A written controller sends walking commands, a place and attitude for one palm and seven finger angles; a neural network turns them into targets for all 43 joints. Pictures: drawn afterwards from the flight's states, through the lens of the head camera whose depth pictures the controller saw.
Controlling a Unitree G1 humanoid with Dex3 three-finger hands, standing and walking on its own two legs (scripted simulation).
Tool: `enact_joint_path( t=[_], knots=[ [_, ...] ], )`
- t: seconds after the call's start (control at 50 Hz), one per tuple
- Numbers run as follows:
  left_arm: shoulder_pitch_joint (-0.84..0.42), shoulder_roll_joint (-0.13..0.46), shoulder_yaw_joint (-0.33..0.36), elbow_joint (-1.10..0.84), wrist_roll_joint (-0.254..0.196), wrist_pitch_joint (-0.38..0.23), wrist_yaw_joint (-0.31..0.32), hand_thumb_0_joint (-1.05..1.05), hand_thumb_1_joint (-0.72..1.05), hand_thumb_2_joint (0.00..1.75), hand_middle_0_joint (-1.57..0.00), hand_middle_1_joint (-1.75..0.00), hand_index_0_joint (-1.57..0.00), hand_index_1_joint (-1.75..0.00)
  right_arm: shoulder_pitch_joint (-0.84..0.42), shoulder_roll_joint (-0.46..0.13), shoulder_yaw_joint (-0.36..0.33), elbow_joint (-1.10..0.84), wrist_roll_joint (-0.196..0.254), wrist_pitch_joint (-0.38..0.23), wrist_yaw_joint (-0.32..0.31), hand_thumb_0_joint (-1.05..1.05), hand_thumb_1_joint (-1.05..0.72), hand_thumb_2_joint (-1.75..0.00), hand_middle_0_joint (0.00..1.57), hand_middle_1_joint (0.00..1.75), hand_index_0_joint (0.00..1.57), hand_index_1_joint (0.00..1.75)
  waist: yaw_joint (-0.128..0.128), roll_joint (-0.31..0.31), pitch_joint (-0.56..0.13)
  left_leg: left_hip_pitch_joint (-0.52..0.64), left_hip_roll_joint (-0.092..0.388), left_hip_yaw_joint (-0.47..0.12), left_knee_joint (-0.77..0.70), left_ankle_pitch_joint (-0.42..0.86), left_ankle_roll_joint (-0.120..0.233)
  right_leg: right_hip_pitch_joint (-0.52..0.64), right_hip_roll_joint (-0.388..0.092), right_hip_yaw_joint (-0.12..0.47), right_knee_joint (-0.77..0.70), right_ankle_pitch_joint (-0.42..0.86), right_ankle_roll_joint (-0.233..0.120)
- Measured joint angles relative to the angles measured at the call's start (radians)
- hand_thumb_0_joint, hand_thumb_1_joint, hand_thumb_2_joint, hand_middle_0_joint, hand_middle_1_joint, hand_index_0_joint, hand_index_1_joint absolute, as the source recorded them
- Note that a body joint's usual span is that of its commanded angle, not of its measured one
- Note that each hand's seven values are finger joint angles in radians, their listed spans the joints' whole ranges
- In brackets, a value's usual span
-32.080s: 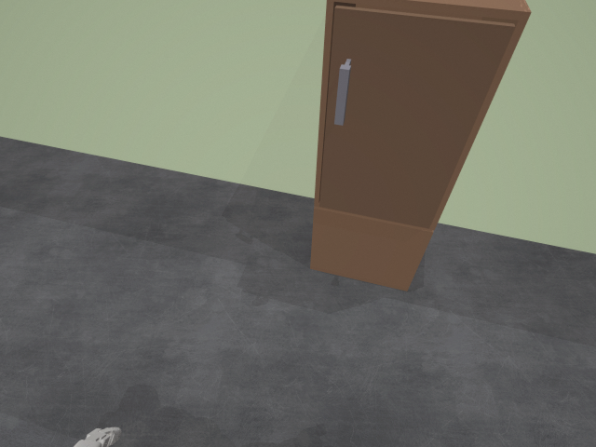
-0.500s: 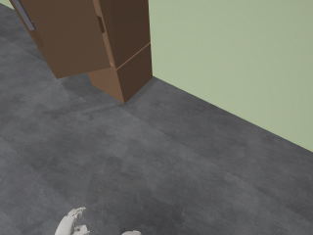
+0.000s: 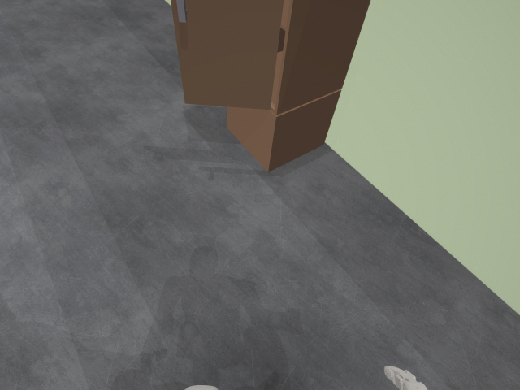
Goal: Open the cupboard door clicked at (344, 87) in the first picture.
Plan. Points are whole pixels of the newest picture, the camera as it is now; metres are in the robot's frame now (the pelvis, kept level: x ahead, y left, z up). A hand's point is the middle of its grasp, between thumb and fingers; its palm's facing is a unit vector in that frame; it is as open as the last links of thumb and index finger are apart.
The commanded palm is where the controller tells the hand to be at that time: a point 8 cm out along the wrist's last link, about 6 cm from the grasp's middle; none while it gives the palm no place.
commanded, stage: take the last steps up to it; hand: left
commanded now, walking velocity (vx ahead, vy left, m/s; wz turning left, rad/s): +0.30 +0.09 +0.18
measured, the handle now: out of the picture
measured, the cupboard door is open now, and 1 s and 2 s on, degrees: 53 53 53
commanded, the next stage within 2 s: come to a stop and stand still in 1.68 s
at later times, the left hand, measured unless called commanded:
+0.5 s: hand out of the picture +0.11 +0.16 -0.14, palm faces +0.11 -0.97 -0.23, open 7.2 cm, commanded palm none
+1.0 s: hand (139, 343) +0.20 +0.24 -0.17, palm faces +0.17 -0.97 -0.15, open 7.4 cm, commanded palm none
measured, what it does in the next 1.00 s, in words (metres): walks ahead: right foot, then left foot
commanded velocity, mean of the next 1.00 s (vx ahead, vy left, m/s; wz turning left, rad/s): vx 0.30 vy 0.06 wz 0.03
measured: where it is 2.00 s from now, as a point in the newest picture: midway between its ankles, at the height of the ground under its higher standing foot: (242, 282)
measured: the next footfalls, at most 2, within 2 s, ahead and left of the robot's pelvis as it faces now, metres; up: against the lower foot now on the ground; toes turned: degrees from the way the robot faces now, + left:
right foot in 0.36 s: +0.10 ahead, -0.12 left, +0.00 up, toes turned -3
left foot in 0.84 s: +0.31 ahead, +0.16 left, +0.00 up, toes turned +14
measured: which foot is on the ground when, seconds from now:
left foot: down 0.00-0.36, up 0.38-0.82, down 0.84-1.00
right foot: up 0.00-0.34, down 0.36-0.84, up 0.86-1.00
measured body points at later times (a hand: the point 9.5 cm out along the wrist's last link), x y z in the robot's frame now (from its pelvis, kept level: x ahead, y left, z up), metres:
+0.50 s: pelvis +0.08 -0.03 +0.02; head +0.09 -0.05 +0.47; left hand +0.10 +0.21 -0.12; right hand +0.06 -0.27 -0.15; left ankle +0.06 +0.10 -0.66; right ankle +0.06 -0.12 -0.73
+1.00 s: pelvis +0.24 +0.07 +0.01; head +0.27 +0.09 +0.45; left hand +0.19 +0.29 -0.16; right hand +0.36 -0.14 -0.13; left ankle +0.27 +0.15 -0.73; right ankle +0.20 -0.06 -0.64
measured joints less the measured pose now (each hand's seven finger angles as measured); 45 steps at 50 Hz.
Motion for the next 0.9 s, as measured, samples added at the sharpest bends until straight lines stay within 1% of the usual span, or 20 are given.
enact_joint_path(
  t=[0.06,0.1,0.14,0.2,0.26,0.3,0.34,0.36,0.4,0.44,0.48,0.52,0.58,0.62,0.68,0.76,0.82,0.84,0.86,0.9],
  knots=[
    [-0.017,-0.005,0.002,0.008,0.008,-0.004,-0.017,0.01,0.91,0.9,-0.2,-0.3,-0.2,-0.3,0.032,0.012,0.01,0.002,0.0,-0.013,-0.009,0.01,-0.9,-0.9,0.2,0.3,0.2,0.3,-0.001,0.019,-0.018,0.029,-0.004,-0.014,-0.067,0.035,0.001,-0.069,0.012,0.036,0.122,0.075,-0.006],
    [-0.023,-0.011,0.001,0.004,0.01,-0.015,-0.026,0.01,0.91,0.9,-0.2,-0.3,-0.2,-0.3,0.063,0.02,0.014,0.012,0.001,-0.022,-0.009,0.0,-0.9,-0.9,0.2,0.3,0.2,0.3,-0.004,0.03,-0.033,0.052,-0.008,-0.022,-0.115,0.058,0.005,-0.094,0.011,0.044,0.137,0.121,-0.008],
    [-0.027,-0.018,-0.002,0.0,0.012,-0.024,-0.032,0.01,0.91,0.9,-0.2,-0.3,-0.2,-0.3,0.098,0.028,0.016,0.026,0.002,-0.03,-0.007,0.0,-0.9,-0.9,0.2,0.3,0.2,0.3,-0.009,0.041,-0.048,0.073,-0.012,-0.028,-0.157,0.076,0.007,-0.102,0.009,0.043,0.11,0.15,-0.008],
    [-0.037,-0.032,-0.006,-0.006,0.013,-0.032,-0.036,0.01,0.91,0.9,-0.2,-0.3,-0.2,-0.3,0.15,0.023,0.004,0.046,0.003,-0.039,-0.013,0.0,-0.92,-0.9,0.2,0.3,0.2,0.3,-0.025,0.052,-0.064,0.101,-0.019,-0.032,-0.201,0.09,0.006,-0.094,0.007,0.037,0.016,0.168,-0.009],
    [-0.054,-0.044,-0.012,-0.012,0.013,-0.038,-0.04,0.01,0.91,0.9,-0.2,-0.3,-0.2,-0.3,0.201,0.015,-0.001,0.072,-0.001,-0.039,-0.009,0.0,-0.92,-0.9,0.2,0.3,0.2,0.3,-0.044,0.06,-0.072,0.119,-0.026,-0.033,-0.214,0.085,0.001,-0.058,0.013,0.026,-0.125,0.163,-0.013],
    [-0.066,-0.052,-0.015,-0.017,0.013,-0.045,-0.042,0.01,0.91,0.9,-0.2,-0.3,-0.2,-0.3,0.233,0.01,-0.004,0.093,-0.003,-0.036,-0.007,0.0,-0.92,-0.9,0.2,0.3,0.2,0.3,-0.054,0.063,-0.074,0.125,-0.028,-0.032,-0.203,0.068,-0.006,-0.02,0.024,0.018,-0.226,0.17,-0.016],
    [-0.071,-0.056,-0.016,-0.024,0.012,-0.061,-0.044,0.01,0.91,0.9,-0.2,-0.3,-0.2,-0.3,0.268,0.008,-0.005,0.116,0.0,-0.031,-0.006,0.0,-0.91,-0.9,0.2,0.3,0.2,0.3,-0.06,0.062,-0.078,0.118,-0.031,-0.031,-0.152,0.029,-0.018,0.048,0.038,0.008,-0.356,0.201,-0.02],
    [-0.072,-0.059,-0.016,-0.026,0.014,-0.074,-0.042,0.01,0.91,0.9,-0.2,-0.3,-0.2,-0.3,0.284,0.006,-0.006,0.127,0.004,-0.028,-0.005,0.0,-0.91,-0.9,0.2,0.3,0.2,0.3,-0.059,0.064,-0.08,0.099,-0.029,-0.031,-0.093,-0.016,-0.02,0.069,0.044,0.009,-0.396,0.218,-0.035],
    [-0.073,-0.08,-0.019,-0.025,0.014,-0.092,-0.034,0.01,0.91,0.9,-0.2,-0.3,-0.2,-0.3,0.296,-0.002,-0.012,0.154,0.004,-0.009,0.001,0.01,-0.91,-0.9,0.2,0.3,0.2,0.3,-0.06,0.092,-0.07,0.03,-0.015,-0.049,0.107,-0.127,-0.025,0.084,0.059,-0.015,-0.374,0.226,-0.068],
    [-0.05,-0.096,-0.024,-0.022,0.01,-0.105,-0.024,0.01,0.91,0.9,-0.2,-0.3,-0.2,-0.3,0.294,-0.006,-0.019,0.172,-0.001,0.003,0.01,0.01,-0.91,-0.9,0.2,0.3,0.2,0.3,-0.058,0.097,-0.067,-0.056,-0.005,-0.049,0.294,-0.105,-0.033,0.126,0.064,-0.028,-0.413,0.232,-0.08],
    [-0.019,-0.1,-0.014,-0.009,0.003,-0.113,-0.007,0.0,0.93,0.9,-0.2,-0.3,-0.2,-0.3,0.28,-0.004,-0.025,0.175,-0.003,0.005,0.016,0.01,-0.91,-0.9,0.2,0.3,0.2,0.3,-0.059,0.091,-0.065,-0.133,0.019,-0.044,0.395,-0.024,-0.047,0.176,0.067,-0.033,-0.484,0.254,-0.078],
    [0.011,-0.097,-0.016,0.013,-0.001,-0.119,-0.006,0.0,0.94,0.9,-0.2,-0.3,-0.2,-0.3,0.263,0.0,-0.027,0.166,-0.003,0.002,0.019,0.01,-0.91,-0.9,0.2,0.3,0.2,0.3,-0.064,0.084,-0.063,-0.195,0.048,-0.043,0.42,0.051,-0.066,0.222,0.071,-0.039,-0.557,0.277,-0.076],
    [0.048,-0.102,-0.024,0.05,-0.002,-0.126,-0.008,0.0,0.94,0.9,-0.2,-0.3,-0.2,-0.3,0.234,0.007,-0.03,0.15,0.0,-0.004,0.024,0.01,-0.91,-0.9,0.2,0.3,0.19,0.3,-0.065,0.077,-0.056,-0.258,0.083,-0.041,0.386,0.117,-0.088,0.28,0.069,-0.052,-0.636,0.293,-0.073],
    [0.071,-0.112,-0.03,0.074,-0.002,-0.129,-0.011,0.0,0.93,0.9,-0.2,-0.3,-0.2,-0.3,0.213,0.009,-0.029,0.143,0.001,-0.004,0.026,0.01,-0.91,-0.9,0.2,0.3,0.19,0.3,-0.057,0.076,-0.052,-0.281,0.097,-0.037,0.344,0.139,-0.095,0.311,0.066,-0.063,-0.666,0.289,-0.065],
    [0.105,-0.126,-0.036,0.104,0.001,-0.132,-0.012,0.0,0.92,0.9,-0.2,-0.3,-0.2,-0.3,0.174,0.013,-0.028,0.137,0.003,-0.003,0.031,0.01,-0.91,-0.9,0.2,0.3,0.19,0.3,-0.037,0.072,-0.045,-0.285,0.106,-0.018,0.254,0.148,-0.097,0.35,0.055,-0.075,-0.682,0.265,-0.048],
    [0.144,-0.134,-0.037,0.139,0.008,-0.126,-0.011,0.01,0.91,0.9,-0.2,-0.3,-0.2,-0.3,0.108,0.021,-0.023,0.121,0.005,-0.01,0.038,0.01,-0.91,-0.9,0.2,0.3,0.19,0.3,-0.005,0.058,-0.033,-0.243,0.092,0.018,0.118,0.121,-0.082,0.389,0.032,-0.088,-0.661,0.205,-0.014],
    [0.174,-0.132,-0.032,0.159,0.008,-0.116,-0.01,0.01,0.91,0.9,-0.2,-0.3,-0.2,-0.3,0.063,0.029,-0.016,0.097,0.002,-0.035,0.037,0.01,-0.91,-0.9,0.2,0.3,0.19,0.3,0.008,0.038,-0.028,-0.158,0.062,0.048,-0.012,0.107,-0.057,0.39,0.0,-0.086,-0.569,0.123,0.016],
    [0.186,-0.136,-0.031,0.164,0.006,-0.111,-0.011,0.01,0.91,0.9,-0.2,-0.3,-0.2,-0.3,0.054,0.025,-0.014,0.084,-0.001,-0.051,0.034,0.01,-0.91,-0.9,0.2,0.3,0.19,0.3,0.006,0.045,-0.03,-0.132,0.06,0.049,-0.044,0.139,-0.037,0.359,-0.007,-0.084,-0.478,0.083,0.013],
    [0.178,-0.133,-0.031,0.17,0.002,-0.1,-0.013,0.01,0.91,0.9,-0.2,-0.3,-0.2,-0.3,0.041,0.029,-0.016,0.075,-0.005,-0.066,0.025,0.01,-0.91,-0.9,0.2,0.3,0.19,0.3,-0.001,0.04,-0.022,-0.142,0.052,0.053,-0.006,0.143,-0.014,0.304,-0.019,-0.063,-0.331,0.045,-0.001],
    [0.146,-0.122,-0.028,0.168,-0.002,-0.079,-0.013,0.01,0.91,0.9,-0.2,-0.3,-0.2,-0.3,0.03,0.041,-0.012,0.061,-0.005,-0.081,0.01,0.01,-0.91,-0.9,0.2,0.3,0.2,0.3,-0.001,0.026,-0.004,-0.126,0.041,0.071,0.038,0.09,0.009,0.166,-0.01,0.011,-0.008,0.023,-0.037]
  ],
)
